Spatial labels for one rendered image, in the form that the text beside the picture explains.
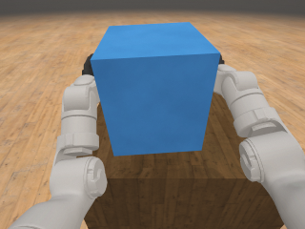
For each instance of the carton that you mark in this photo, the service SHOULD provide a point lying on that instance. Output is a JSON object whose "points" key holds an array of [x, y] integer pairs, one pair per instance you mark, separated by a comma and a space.
{"points": [[155, 84]]}

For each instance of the robot left forearm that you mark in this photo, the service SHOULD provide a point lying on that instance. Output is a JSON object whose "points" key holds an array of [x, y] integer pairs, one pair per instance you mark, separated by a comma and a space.
{"points": [[78, 120]]}

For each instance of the robot right upper arm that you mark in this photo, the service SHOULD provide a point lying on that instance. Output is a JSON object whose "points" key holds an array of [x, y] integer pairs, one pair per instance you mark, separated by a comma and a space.
{"points": [[275, 161]]}

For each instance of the robot left hand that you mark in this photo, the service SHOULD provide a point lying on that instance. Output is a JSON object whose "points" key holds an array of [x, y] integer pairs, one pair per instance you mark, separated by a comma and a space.
{"points": [[88, 66]]}

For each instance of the pedestal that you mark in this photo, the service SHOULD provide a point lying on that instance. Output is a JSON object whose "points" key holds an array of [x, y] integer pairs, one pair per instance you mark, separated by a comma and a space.
{"points": [[204, 189]]}

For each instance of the robot right forearm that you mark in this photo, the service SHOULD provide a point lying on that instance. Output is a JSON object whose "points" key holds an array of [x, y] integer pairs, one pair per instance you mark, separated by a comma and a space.
{"points": [[252, 114]]}

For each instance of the robot left upper arm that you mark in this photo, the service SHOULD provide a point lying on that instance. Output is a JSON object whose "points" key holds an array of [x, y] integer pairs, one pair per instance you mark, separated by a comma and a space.
{"points": [[75, 184]]}

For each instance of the robot right hand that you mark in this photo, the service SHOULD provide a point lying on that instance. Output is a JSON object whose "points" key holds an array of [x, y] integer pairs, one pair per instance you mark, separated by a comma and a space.
{"points": [[220, 60]]}

